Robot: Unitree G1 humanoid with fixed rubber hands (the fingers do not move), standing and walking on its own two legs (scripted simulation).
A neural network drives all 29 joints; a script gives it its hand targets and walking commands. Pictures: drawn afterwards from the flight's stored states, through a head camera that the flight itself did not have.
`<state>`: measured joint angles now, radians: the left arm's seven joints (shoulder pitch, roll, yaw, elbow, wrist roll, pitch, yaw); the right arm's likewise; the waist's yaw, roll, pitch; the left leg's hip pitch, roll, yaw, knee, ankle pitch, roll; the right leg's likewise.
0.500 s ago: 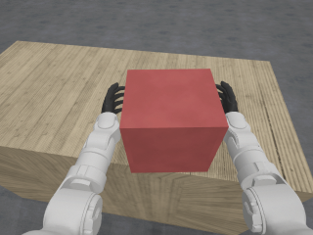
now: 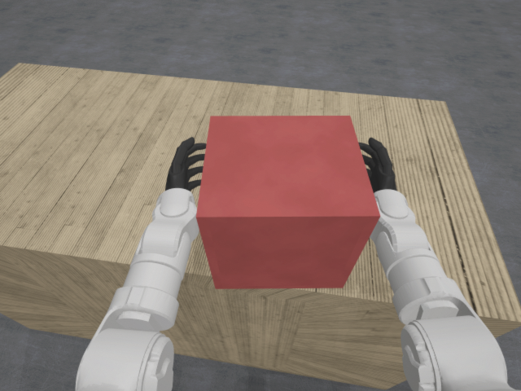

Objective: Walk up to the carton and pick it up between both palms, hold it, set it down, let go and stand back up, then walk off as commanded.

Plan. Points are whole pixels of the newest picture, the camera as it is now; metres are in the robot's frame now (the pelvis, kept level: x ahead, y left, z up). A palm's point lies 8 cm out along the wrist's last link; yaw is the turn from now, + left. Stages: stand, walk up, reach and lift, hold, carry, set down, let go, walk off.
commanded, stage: reach and lift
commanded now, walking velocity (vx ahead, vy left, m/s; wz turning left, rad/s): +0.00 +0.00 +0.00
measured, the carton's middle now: (279, 206) +0.40 -0.01 +0.05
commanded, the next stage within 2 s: none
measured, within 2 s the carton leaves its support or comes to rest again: leaves its support in 1.08 s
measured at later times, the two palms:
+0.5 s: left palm (178, 191) +0.39 +0.14 +0.10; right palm (383, 193) +0.40 -0.17 +0.10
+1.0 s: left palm (173, 195) +0.38 +0.15 +0.10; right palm (380, 197) +0.39 -0.16 +0.10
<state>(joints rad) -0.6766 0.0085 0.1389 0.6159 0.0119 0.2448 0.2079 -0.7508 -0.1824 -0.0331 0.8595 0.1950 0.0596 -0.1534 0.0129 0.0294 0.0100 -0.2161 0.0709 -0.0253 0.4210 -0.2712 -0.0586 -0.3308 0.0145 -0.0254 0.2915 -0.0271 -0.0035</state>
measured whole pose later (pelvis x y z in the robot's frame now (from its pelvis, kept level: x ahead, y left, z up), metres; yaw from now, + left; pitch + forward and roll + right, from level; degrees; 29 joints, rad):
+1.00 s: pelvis +0.01 +0.01 +0.00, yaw +2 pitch -1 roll -1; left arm -0.53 -0.12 0.30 0.50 0.29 0.20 0.08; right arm -0.62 -0.04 -0.28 0.83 -0.08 -0.06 -0.01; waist -0.05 0.00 0.01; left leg -0.06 0.05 -0.06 0.33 -0.25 -0.05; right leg -0.18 -0.02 -0.06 0.25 -0.05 0.01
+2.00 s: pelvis +0.00 +0.01 +0.01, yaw +4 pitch -5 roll -1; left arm -0.65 -0.03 0.26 0.40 0.24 0.38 0.06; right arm -0.71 -0.07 -0.15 0.75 0.08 0.05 -0.12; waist -0.07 -0.01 0.03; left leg -0.02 0.03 -0.07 0.33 -0.23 -0.04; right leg -0.12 -0.03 -0.08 0.23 -0.03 0.02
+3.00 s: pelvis -0.01 +0.01 +0.00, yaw +4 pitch -7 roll -1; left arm -0.76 0.02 0.32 0.32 0.25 0.70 -0.01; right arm -0.87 -0.09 -0.11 0.71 0.17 0.36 -0.18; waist -0.08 -0.01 0.00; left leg 0.00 0.04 -0.07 0.39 -0.26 -0.03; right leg -0.10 -0.03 -0.07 0.27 -0.05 0.02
